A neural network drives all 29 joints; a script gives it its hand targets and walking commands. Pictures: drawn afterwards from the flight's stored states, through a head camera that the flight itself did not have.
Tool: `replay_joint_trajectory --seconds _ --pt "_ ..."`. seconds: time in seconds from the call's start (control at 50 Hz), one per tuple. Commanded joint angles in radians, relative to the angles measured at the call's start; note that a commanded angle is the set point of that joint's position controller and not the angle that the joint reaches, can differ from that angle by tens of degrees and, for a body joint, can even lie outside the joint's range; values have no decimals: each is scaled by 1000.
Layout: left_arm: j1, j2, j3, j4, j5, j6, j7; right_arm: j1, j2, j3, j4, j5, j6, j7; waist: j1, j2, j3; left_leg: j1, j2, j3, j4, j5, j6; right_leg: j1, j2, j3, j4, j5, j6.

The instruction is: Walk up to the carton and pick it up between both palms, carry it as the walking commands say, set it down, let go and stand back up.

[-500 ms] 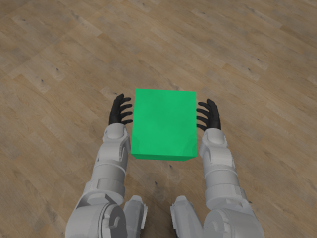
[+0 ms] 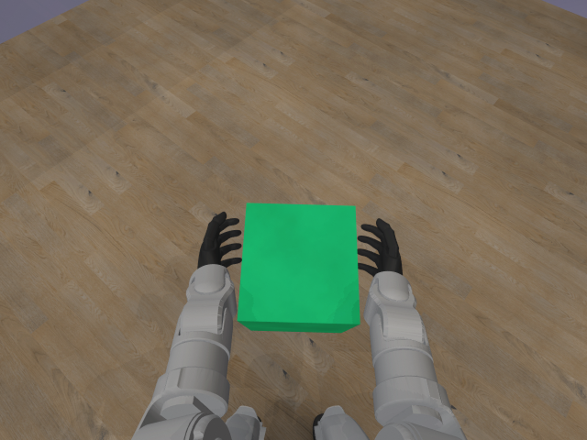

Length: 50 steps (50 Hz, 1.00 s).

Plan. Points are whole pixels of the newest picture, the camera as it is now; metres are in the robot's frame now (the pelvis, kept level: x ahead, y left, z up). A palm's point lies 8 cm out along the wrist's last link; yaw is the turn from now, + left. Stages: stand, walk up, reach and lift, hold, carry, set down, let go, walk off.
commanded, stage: reach and lift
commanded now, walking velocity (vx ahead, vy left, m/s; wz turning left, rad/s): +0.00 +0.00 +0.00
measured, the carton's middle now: (298, 274) +0.39 -0.01 -0.12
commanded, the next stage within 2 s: none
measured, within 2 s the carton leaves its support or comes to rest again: neither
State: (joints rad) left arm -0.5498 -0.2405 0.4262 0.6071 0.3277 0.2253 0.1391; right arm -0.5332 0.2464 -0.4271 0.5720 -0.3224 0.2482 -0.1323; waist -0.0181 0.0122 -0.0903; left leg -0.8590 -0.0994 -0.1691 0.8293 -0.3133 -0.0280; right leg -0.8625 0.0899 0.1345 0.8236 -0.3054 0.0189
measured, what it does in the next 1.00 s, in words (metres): stands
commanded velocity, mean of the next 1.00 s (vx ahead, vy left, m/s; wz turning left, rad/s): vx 0.00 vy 0.00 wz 0.00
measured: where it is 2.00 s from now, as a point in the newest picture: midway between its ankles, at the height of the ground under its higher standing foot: outside the picture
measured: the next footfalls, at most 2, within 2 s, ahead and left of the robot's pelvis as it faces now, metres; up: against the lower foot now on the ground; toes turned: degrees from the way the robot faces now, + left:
none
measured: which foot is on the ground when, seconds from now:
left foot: down 0.00-1.00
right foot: down 0.00-1.00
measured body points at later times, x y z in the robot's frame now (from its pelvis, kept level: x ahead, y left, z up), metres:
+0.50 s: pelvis +0.02 +0.00 +0.04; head +0.05 -0.01 +0.49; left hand +0.36 +0.12 +0.03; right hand +0.36 -0.13 +0.04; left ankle +0.04 +0.13 -0.69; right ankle +0.04 -0.12 -0.69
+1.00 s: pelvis +0.01 +0.00 +0.05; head -0.04 +0.00 +0.50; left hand +0.34 +0.12 +0.10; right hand +0.34 -0.13 +0.10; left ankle +0.04 +0.13 -0.69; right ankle +0.04 -0.12 -0.69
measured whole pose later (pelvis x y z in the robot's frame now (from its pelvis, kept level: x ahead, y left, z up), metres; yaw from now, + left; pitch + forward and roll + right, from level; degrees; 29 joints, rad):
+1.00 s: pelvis +0.01 +0.00 +0.05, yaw -1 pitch -6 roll +0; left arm -0.47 -0.22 0.35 0.52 0.35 0.66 0.11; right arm -0.47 0.22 -0.32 0.51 -0.34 0.66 -0.11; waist -0.01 0.00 -0.02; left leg -0.11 -0.06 -0.16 0.43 -0.21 -0.01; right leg -0.12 0.06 0.15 0.43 -0.20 0.00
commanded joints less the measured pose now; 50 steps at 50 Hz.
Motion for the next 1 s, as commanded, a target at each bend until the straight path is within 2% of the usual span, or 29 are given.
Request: replay_joint_trajectory --seconds 0.0,0.22,0.42,0.76,0.98 --pt "-460 -968 -559 136 -93 10 -287 -514 962 583 101 109 -15 285 -3 -4 -571 324 -28 76 -124 241 7 385 28 -73 -110 274 8" --pt "-390 -969 -582 88 -112 48 -302 -430 993 602 80 128 28 285 2 -8 -493 470 -21 68 -245 282 17 558 18 -60 -234 337 5" --pt "-364 -976 -598 49 -147 123 -310 -385 1014 612 53 157 103 285 2 -12 -398 583 -9 59 -337 287 22 683 7 -47 -324 346 6" --pt "-408 -1014 -585 -21 -207 304 -310 -417 1018 603 -7 219 286 297 2 -2 -235 739 17 55 -448 238 8 796 -3 -47 -429 264 0" --pt "-504 -1005 -535 -33 -228 422 -317 -509 1005 567 -17 240 396 303 10 -4 -133 763 31 72 -488 111 7 820 -18 -45 -470 135 -7"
